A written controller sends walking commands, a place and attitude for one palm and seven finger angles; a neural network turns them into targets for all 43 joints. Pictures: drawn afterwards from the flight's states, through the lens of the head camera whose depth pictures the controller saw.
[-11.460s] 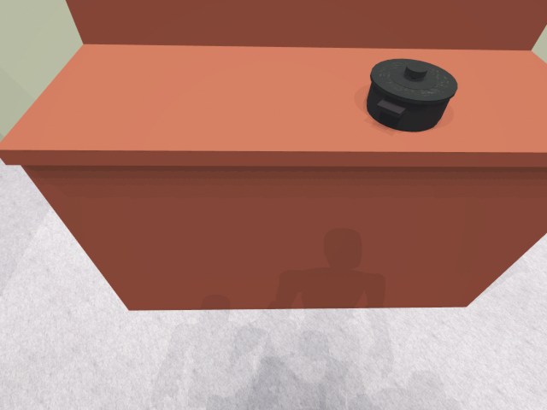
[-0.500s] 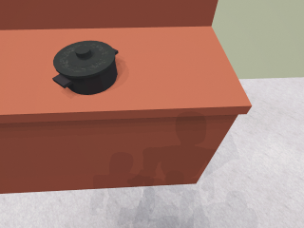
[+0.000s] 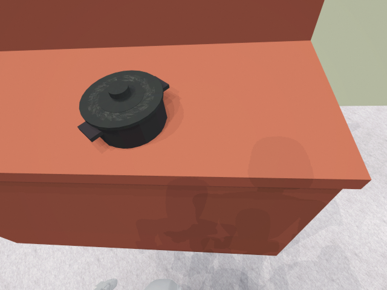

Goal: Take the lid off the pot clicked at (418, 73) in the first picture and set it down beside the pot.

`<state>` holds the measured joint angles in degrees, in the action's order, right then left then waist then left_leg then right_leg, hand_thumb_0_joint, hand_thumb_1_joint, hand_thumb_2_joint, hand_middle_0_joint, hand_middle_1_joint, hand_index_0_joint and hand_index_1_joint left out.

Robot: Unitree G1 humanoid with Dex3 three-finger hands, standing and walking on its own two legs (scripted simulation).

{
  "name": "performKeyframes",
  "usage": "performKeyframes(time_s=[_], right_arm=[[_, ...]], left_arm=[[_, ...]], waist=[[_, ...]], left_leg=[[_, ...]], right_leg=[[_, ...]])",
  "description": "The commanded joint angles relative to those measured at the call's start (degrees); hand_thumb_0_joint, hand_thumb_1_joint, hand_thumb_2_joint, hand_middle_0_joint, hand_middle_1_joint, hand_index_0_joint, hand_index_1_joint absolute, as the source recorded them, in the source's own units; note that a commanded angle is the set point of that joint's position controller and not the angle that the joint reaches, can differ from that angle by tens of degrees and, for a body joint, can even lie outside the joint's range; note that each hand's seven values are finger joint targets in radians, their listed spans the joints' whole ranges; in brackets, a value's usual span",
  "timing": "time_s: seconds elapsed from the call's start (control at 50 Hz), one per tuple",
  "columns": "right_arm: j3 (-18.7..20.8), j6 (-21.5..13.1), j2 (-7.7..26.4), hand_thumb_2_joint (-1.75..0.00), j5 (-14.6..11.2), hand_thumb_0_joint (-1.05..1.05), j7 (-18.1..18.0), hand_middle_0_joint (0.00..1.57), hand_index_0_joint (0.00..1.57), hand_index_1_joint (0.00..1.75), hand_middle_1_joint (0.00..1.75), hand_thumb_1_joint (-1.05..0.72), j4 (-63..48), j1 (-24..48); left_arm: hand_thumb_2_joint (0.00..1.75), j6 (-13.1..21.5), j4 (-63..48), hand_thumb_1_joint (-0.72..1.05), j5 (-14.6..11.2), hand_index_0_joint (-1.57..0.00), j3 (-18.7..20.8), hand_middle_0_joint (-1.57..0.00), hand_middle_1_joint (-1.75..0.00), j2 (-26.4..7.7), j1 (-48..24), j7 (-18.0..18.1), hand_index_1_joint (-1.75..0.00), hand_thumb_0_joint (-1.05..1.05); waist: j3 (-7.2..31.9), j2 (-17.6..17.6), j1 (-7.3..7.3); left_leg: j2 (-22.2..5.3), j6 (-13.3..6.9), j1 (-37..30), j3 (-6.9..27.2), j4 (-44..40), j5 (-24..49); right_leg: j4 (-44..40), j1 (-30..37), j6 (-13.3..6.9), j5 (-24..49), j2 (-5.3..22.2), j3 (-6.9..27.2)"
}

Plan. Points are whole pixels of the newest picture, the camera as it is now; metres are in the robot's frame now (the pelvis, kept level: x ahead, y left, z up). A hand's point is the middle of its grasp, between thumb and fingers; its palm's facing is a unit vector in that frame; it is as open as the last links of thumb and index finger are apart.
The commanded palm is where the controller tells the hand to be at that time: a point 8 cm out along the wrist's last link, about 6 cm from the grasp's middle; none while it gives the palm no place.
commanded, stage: come to a stop and stand still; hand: left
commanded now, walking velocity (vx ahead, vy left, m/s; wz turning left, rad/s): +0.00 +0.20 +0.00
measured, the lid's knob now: (118, 89) +0.47 +0.17 +0.16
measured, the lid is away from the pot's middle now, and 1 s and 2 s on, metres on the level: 0.00 0.00 0.00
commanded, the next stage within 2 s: none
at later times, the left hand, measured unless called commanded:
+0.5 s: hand out of the picture +0.13 +0.25 -0.17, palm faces +0.06 -0.95 -0.31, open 7.4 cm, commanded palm none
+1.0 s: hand out of the picture +0.11 +0.17 -0.16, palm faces +0.00 -0.98 -0.21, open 7.4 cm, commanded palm none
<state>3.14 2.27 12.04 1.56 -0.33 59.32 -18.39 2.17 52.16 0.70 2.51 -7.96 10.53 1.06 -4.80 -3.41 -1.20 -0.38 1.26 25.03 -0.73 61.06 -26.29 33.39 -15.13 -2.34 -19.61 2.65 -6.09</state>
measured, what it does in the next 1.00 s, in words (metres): steps on the spot: left foot, then right foot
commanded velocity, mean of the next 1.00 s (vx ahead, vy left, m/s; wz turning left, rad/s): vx -0.08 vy -0.03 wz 0.00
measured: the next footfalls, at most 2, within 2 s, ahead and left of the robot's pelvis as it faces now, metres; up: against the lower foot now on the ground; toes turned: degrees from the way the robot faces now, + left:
left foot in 0.26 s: +0.18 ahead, +0.18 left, +0.00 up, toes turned +5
right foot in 0.56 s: +0.02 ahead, -0.08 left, +0.00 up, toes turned -2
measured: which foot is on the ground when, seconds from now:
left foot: up 0.00-0.24, down 0.26-0.58, up 0.60-0.84, down 0.86-1.00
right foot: down 0.00-0.26, up 0.28-0.54, down 0.56-1.00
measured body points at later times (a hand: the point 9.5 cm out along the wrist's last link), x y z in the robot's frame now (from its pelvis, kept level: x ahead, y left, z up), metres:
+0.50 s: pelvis +0.06 +0.03 -0.01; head +0.13 +0.02 +0.43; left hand +0.13 +0.30 -0.15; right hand +0.20 -0.19 -0.16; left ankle +0.14 +0.18 -0.73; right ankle +0.03 -0.09 -0.69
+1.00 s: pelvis +0.03 +0.00 +0.00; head +0.04 +0.00 +0.45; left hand +0.11 +0.22 -0.14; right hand +0.05 -0.23 -0.15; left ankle +0.04 +0.11 -0.73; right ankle +0.05 -0.09 -0.73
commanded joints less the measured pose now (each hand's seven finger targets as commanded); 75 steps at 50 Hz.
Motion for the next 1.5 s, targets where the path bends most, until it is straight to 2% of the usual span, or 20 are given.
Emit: performKeyframes(time_s=[0.0, 0.12, 0.18, 0.2, 0.22, 0.24, 0.26, 0.3, 0.36, 0.46, 0.5, 0.52, 0.56, 0.58, 0.62, 0.72, 0.82, 0.88, 1.02, 1.48], right_arm=[[0.52, -0.9, 2.31, -0.9, -0.15, 0.0, 0.83, 0.2, 0.2, 0.3, 0.3, -0.9, -6.33, 2.63], [0.32, -0.78, 1.55, -0.9, -1.06, 0.0, 1.03, 0.2, 0.2, 0.3, 0.3, -0.9, -8.58, 7.94], [0.9, -1.42, 3.06, -0.9, -1.08, 0.0, 0.31, 0.2, 0.2, 0.3, 0.3, -0.9, -8.17, 4.89], [1.41, -1.87, 5.4, -0.9, -0.78, 0.0, -0.07, 0.2, 0.2, 0.3, 0.3, -0.9, -7.36, 1.05], [2.47, -2.34, 10.09, -0.9, -0.78, 0.0, -0.28, 0.2, 0.2, 0.3, 0.3, -0.9, -7.68, -1.64], [3.06, -2.04, 13.5, -0.9, -1.03, 0.0, -0.51, 0.2, 0.2, 0.3, 0.3, -0.9, -7.45, -4.98], [2.25, -1.91, 12.54, -0.9, -1.11, 0.0, -0.77, 0.2, 0.2, 0.3, 0.3, -0.9, -7.67, -3.78], [1.23, -1.74, 9.45, -0.9, -0.76, 0.0, -1.66, 0.2, 0.2, 0.3, 0.3, -0.9, -9.99, 5.73], [1.3, -1.65, 8.94, -0.9, -0.09, 0.0, -2.14, 0.2, 0.2, 0.3, 0.3, -0.9, -12.53, 12.53], [2.05, -0.89, 10.22, -0.9, 0.42, 0.0, -1.31, 0.2, 0.2, 0.3, 0.3, -0.9, -12.36, 13.32], [2.22, -0.15, 8.38, -0.9, -0.42, 0.0, -0.96, 0.2, 0.2, 0.3, 0.3, -0.9, -12.26, 13.16], [1.06, -1.84, 6.65, -0.9, 0.5, 0.0, -1.62, 0.2, 0.2, 0.3, 0.3, -0.9, -11.02, 7.6], [1.84, -0.6, 3.16, -0.9, -0.38, 0.0, -0.71, 0.2, 0.2, 0.3, 0.3, -0.9, -16.36, 10.84], [1.63, 0.17, 2.19, -0.9, -0.31, 0.0, -0.81, 0.2, 0.2, 0.3, 0.3, -0.9, -16.87, 12.63], [1.74, 0.76, 1.43, -0.9, -0.47, 0.0, -0.69, 0.2, 0.2, 0.3, 0.3, -0.9, -14.78, 9.31], [0.87, -0.61, 0.48, -0.9, -1.53, 0.0, -0.46, 0.2, 0.2, 0.3, 0.3, -0.9, -13.24, 7.78], [-0.25, -2.31, 0.96, -0.9, -0.94, 0.0, -0.61, 0.2, 0.2, 0.3, 0.3, -0.9, -8.63, 1.89], [-0.76, -2.4, 1.6, -0.9, -0.34, 0.0, -0.92, 0.2, 0.2, 0.3, 0.3, -0.9, -6.85, 3.55], [-1.05, -1.54, 0.64, -0.9, -0.08, 0.0, -0.67, 0.2, 0.2, 0.3, 0.3, -0.9, -4.72, -0.82], [-1.55, -3.39, -0.8, -0.9, -0.72, 0.0, -1.31, 0.2, 0.2, 0.3, 0.3, -0.9, -0.29, -2.36]], left_arm=[[0.9, 1.21, 0.59, 0.9, 0.48, -0.2, 2.87, -0.2, -0.3, -10.59, 7.32, 1.49, -0.3, 0.0], [0.9, -0.47, 0.01, 0.9, 1.19, -0.2, 3.03, -0.2, -0.3, -12.96, 6.74, 1.53, -0.3, 0.0], [0.9, -1.52, -1.61, 0.9, 1.11, -0.2, 2.98, -0.2, -0.3, -14.33, 5.69, 1.76, -0.3, 0.0], [0.9, -1.74, -2.16, 0.9, 0.61, -0.2, 2.76, -0.2, -0.3, -13.9, 5.84, 1.75, -0.3, 0.0], [0.9, -1.74, -2.3, 0.9, -0.28, -0.2, 2.19, -0.2, -0.3, -12.32, 8.12, 1.74, -0.3, 0.0], [0.9, -1.62, -2.17, 0.9, -0.71, -0.2, 1.36, -0.2, -0.3, -9.27, 9.78, 2.05, -0.3, 0.0], [0.9, -2.05, -2.94, 0.9, -0.52, -0.2, 1.42, -0.2, -0.3, -9.2, 8.61, 2.3, -0.3, 0.0], [0.9, -3.26, -1.39, 0.9, -0.46, -0.2, 2.41, -0.2, -0.3, -10.71, 8.68, 2.57, -0.3, 0.0], [0.9, -4.21, -1.66, 0.9, -0.71, -0.2, 2.68, -0.2, -0.3, -11.31, 9.97, 1.16, -0.3, 0.0], [0.9, -4.23, -3.8, 0.9, 0.03, -0.2, 2.09, -0.2, -0.3, -9.34, 8.94, 0.13, -0.3, 0.0], [0.9, -3.38, -3.1, 0.9, 0.61, -0.2, 2.33, -0.2, -0.3, -11.06, 12.82, 0.04, -0.3, 0.0], [0.9, -1.5, -2.04, 0.9, 1.09, -0.2, 0.35, -0.2, -0.3, -14.13, 12.27, 1.78, -0.3, 0.0], [0.9, -2.68, -7.42, 0.9, 1.24, -0.2, 1.44, -0.2, -0.3, -15.75, 5.2, 1.79, -0.3, 0.0], [0.9, -2.25, -8.56, 0.9, 1.08, -0.2, 1.89, -0.2, -0.3, -15.24, 4.43, 2.39, -0.3, 0.0], [0.9, -1.73, -7.8, 0.9, 0.83, -0.2, 1.09, -0.2, -0.3, -13.24, 3.05, 2.71, -0.3, 0.0], [0.9, -1.4, -7.42, 0.9, 1.08, -0.2, 1.6, -0.2, -0.3, -13.07, 5.03, 2.82, -0.3, 0.0], [0.9, -1.45, -6.23, 0.9, 0.13, -0.2, 0.2, -0.2, -0.3, -10.77, 4.53, 2.82, -0.3, 0.0], [0.9, -1.7, -4.64, 0.9, -0.16, -0.2, -0.3, -0.2, -0.3, -8.97, 5.74, 2.53, -0.3, 0.0], [0.9, -1.61, -1.93, 0.9, 0.2, -0.2, -0.56, -0.2, -0.3, -9.54, 5.69, 1.74, -0.3, 0.0], [0.9, -1.12, 5.59, 0.9, 0.29, -0.2, -1.47, -0.2, -0.3, -4.39, 11.48, 1.7, -0.3, 0.0]], waist=[[2.5, 12.57, 1.89], [2.58, 17.12, 2.35], [4.17, 14.97, -0.04], [8.88, 9.19, -1.66], [15.09, -1.25, -2.32], [16.42, -9.18, -4.13], [12.81, -5.99, -3.52], [10.63, -15.63, -0.39], [11.95, -7.33, 2.31], [9.73, -7.25, 2.06], [9.99, 0.83, 3.82], [11.95, 3.35, 3.07], [11.52, 15.27, 0.89], [7.54, 20.65, 2.21], [2.96, 10.57, -0.52], [3.53, 12.61, 0.96], [5.99, 7.8, -0.28], [3.97, -6.76, 1.17], [0.53, 3.88, -0.18], [0.52, 2.04, 0.91]], left_leg=[[-4.06, 2.09, 11.83, 0.73, 0.4, 5.53], [-0.6, 1.67, 1.75, -5.23, -15.97, 11.32], [1.21, 0.5, -10.01, -7.43, -28.78, 20.13], [-2.37, -1.04, -20.31, -5.59, -32.81, 35.51], [-14.7, -7.19, -34.4, 7.28, -30.73, 61.82], [-24.27, -13.7, -31.18, 12.88, -34.41, 83.13], [-24.28, -14.19, -26.84, 9.57, -34.43, 85.48], [-21.7, -13.67, -17.02, 10.82, -35.55, 68.7], [-18.62, -11.55, -14.41, 7.27, -34.88, 51.97], [-16.99, -9.45, -6.28, 7.07, -37.09, 29.32], [-10.22, -4.69, -2.65, 3.16, -27.96, 15.33], [-4.51, -4.43, -13.5, 2.29, -29.0, 20.66], [0.53, -0.85, -4.86, -1.15, -15.41, 6.17], [1.07, -0.77, 1.05, 2.55, -7.39, -0.08], [-0.09, -0.5, 1.83, 4.56, 0.66, 1.2], [0.0, 0.03, -2.37, 0.06, -13.4, -1.21], [-2.83, -2.41, -17.47, 1.71, -35.84, 18.24], [-7.11, -4.91, -12.85, 6.52, -36.03, 23.55], [-4.42, -3.42, -10.05, 4.36, -36.74, 3.8], [-6.03, -4.95, -11.48, 6.57, -41.87, 9.61]], right_leg=[[-14.03, 11.15, -7.48, 37.02, 16.15, 12.06], [-7.82, 8.38, -3.61, 48.16, 10.99, 5.56], [0.16, 5.8, -1.73, 47.99, 10.02, 5.33], [6.51, 2.81, 0.25, 40.31, 8.1, 3.79], [16.97, -8.06, 3.64, 17.28, 2.1, 1.4], [32.66, -7.37, 4.17, -20.29, -3.7, 4.82], [38.93, -9.38, 3.66, -21.05, -3.14, 8.85], [42.59, -11.92, 4.14, -16.25, -1.88, 12.42], [37.48, -11.24, 3.95, -12.61, -1.52, 11.89], [15.41, -2.99, 3.19, -10.07, -1.3, 6.7], [-4.4, 3.85, 3.04, 3.88, -0.93, 6.91], [-5.5, 5.58, 2.77, 7.77, -2.33, 5.43], [-9.63, -0.41, -2.71, 13.54, 9.06, 22.35], [-12.19, -1.44, -5.03, 17.58, 12.35, 27.64], [-10.99, -3.49, -7.9, 22.26, 11.98, 24.7], [-8.8, 4.99, -8.88, 32.34, 10.48, 18.6], [-7.27, 0.86, -1.76, 17.71, 4.98, 14.86], [-7.51, 1.19, 1.49, 11.33, 1.48, 11.37], [-15.97, -3.54, -1.38, -7.18, 3.57, 16.43], [-9.48, -1.79, -0.02, 8.11, 2.31, 12.02]])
